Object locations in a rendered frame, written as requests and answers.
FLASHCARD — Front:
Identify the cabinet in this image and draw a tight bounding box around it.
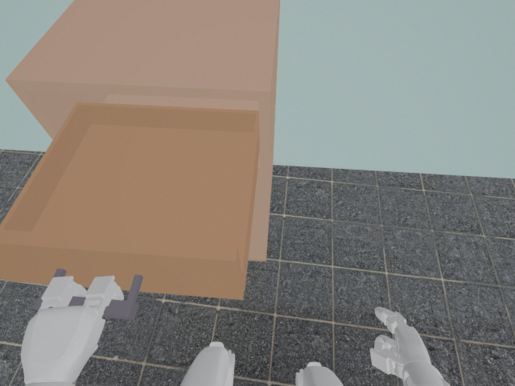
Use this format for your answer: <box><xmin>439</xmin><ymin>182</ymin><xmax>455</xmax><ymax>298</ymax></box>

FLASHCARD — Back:
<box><xmin>5</xmin><ymin>0</ymin><xmax>280</xmax><ymax>262</ymax></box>

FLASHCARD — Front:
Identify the robot right hand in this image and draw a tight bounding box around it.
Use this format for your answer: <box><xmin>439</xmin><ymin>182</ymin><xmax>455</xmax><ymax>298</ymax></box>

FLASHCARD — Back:
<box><xmin>370</xmin><ymin>306</ymin><xmax>431</xmax><ymax>379</ymax></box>

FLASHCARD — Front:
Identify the right robot thigh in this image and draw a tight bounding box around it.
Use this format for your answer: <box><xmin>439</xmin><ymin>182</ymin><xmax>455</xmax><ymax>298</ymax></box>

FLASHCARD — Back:
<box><xmin>295</xmin><ymin>366</ymin><xmax>343</xmax><ymax>386</ymax></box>

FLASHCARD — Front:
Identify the right robot forearm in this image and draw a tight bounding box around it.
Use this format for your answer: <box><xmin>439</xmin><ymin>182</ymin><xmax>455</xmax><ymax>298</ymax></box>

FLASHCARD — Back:
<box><xmin>402</xmin><ymin>361</ymin><xmax>451</xmax><ymax>386</ymax></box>

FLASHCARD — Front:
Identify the handle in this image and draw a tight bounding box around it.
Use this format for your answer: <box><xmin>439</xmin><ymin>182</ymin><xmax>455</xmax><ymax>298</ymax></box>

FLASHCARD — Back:
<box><xmin>34</xmin><ymin>269</ymin><xmax>143</xmax><ymax>320</ymax></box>

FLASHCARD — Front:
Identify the robot left hand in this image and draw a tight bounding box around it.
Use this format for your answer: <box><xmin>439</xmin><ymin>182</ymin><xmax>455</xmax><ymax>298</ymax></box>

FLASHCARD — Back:
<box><xmin>21</xmin><ymin>276</ymin><xmax>124</xmax><ymax>384</ymax></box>

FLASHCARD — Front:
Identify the left robot thigh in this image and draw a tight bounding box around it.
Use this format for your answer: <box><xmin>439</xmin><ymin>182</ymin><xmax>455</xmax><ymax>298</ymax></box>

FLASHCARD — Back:
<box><xmin>180</xmin><ymin>347</ymin><xmax>235</xmax><ymax>386</ymax></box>

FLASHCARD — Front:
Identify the drawer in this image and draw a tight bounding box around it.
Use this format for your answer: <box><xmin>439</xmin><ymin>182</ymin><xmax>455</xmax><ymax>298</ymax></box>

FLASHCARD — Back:
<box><xmin>0</xmin><ymin>102</ymin><xmax>260</xmax><ymax>300</ymax></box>

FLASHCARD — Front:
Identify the robot thigh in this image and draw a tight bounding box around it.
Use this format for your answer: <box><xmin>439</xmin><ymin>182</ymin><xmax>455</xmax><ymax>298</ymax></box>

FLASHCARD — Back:
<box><xmin>180</xmin><ymin>347</ymin><xmax>235</xmax><ymax>386</ymax></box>
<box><xmin>295</xmin><ymin>366</ymin><xmax>343</xmax><ymax>386</ymax></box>

